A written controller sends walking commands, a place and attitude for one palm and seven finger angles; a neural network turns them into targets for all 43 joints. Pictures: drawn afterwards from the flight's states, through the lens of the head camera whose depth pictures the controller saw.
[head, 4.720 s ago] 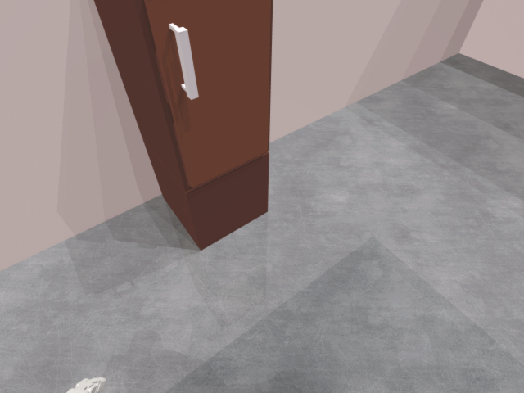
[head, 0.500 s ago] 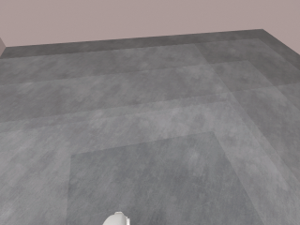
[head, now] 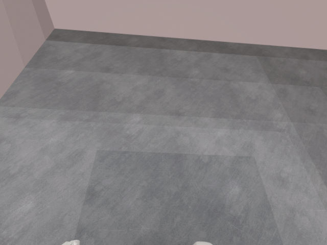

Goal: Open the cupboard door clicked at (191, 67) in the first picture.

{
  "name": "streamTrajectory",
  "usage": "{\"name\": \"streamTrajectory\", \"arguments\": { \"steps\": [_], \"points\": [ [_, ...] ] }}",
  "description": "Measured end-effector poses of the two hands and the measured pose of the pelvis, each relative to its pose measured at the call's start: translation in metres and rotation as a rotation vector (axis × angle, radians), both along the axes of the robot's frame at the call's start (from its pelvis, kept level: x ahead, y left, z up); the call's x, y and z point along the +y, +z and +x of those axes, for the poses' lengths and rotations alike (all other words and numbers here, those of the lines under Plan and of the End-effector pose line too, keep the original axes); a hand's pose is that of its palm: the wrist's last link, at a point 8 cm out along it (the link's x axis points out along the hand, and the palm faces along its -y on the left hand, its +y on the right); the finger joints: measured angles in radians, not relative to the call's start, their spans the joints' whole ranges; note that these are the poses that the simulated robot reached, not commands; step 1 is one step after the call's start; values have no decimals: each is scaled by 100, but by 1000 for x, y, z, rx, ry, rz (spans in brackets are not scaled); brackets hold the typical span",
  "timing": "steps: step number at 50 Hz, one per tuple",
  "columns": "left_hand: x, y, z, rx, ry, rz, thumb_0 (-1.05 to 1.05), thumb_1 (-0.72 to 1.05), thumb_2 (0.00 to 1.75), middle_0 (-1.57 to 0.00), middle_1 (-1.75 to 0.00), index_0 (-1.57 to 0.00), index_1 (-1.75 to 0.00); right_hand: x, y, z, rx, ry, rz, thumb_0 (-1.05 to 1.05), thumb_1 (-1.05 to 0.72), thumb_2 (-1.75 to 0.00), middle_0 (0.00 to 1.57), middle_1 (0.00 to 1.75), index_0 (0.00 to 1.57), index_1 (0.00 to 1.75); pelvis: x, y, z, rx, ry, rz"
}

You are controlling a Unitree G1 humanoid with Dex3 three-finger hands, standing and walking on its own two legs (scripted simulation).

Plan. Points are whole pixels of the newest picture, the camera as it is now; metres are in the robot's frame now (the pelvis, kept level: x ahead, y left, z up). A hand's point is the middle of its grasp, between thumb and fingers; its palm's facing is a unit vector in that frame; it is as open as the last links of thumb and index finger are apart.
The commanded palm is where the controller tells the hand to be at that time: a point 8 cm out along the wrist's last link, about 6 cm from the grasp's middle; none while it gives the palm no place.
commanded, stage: turn to face it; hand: left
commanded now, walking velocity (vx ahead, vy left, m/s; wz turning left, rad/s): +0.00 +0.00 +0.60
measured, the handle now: out of the picture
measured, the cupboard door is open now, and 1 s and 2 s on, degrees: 0 0 0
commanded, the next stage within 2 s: none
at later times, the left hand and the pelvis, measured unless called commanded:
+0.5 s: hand out of the picture -0.01 +0.15 -0.15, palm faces +0.32 -0.90 -0.28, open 7.4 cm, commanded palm none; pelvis -0.02 -0.06 +0.00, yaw +20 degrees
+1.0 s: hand out of the picture -0.08 +0.22 -0.16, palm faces +0.61 -0.74 -0.28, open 7.4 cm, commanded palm none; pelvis -0.03 -0.02 +0.00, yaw +38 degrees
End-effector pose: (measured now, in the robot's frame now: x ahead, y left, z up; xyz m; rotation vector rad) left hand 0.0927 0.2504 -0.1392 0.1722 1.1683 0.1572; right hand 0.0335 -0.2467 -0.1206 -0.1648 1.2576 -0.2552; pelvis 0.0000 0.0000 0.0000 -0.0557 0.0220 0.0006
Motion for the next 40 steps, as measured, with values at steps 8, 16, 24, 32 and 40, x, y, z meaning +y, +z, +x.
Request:
{"name": "streamTrajectory", "arguments": {
  "steps": [8,16,24,32,40],
  "points": [
    [-14,16,-1,-64,56,39,0,91,90,-20,-30,-20,-30,-29,-9,3,32,64,12,0,-91,-90,21,30,20,30,-24,-1,-6,10,102,14],
    [-39,28,-65,-19,174,93,0,91,90,-21,-30,-20,-30,-62,-21,28,41,163,38,0,-91,-90,21,30,20,30,-54,-1,-14,-3,198,63],
    [-55,26,-122,43,297,70,1,91,90,-21,-30,-20,-30,-58,-19,67,57,324,35,0,-91,-90,20,30,20,30,-59,2,-16,-18,331,94],
    [-50,-2,-196,132,461,-5,0,90,90,-21,-30,-21,-30,9,-14,137,-17,544,8,1,-91,-90,20,30,19,30,-33,-9,-25,-5,448,83],
    [-16,-12,-239,173,589,-6,1,91,90,-20,-30,-20,-30,73,9,172,-169,686,-4,0,-91,-90,20,30,20,30,-15,-9,-35,-16,534,52]
  ]
}}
